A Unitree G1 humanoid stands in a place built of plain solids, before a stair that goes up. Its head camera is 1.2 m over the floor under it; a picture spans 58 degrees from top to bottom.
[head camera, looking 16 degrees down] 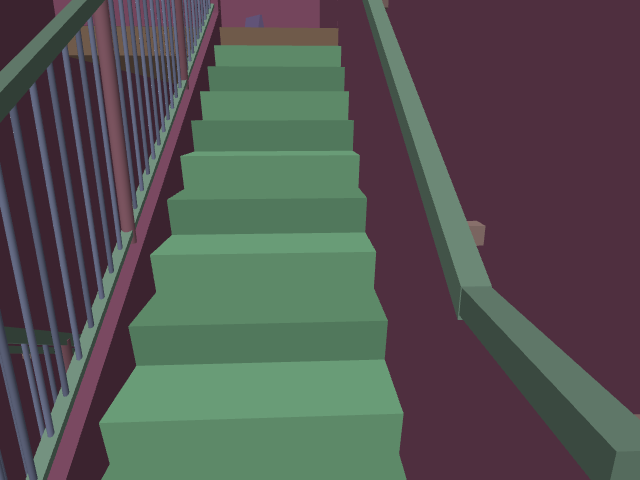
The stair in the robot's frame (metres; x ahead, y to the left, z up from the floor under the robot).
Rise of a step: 0.17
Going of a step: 0.28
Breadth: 0.90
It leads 3 degrees to the left of straight ahead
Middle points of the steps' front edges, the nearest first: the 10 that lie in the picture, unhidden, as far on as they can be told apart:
1.09 0.20 0.34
1.37 0.21 0.50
1.65 0.22 0.67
1.93 0.23 0.84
2.21 0.25 1.01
2.49 0.26 1.18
2.77 0.27 1.34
3.05 0.28 1.51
3.33 0.30 1.68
3.61 0.31 1.84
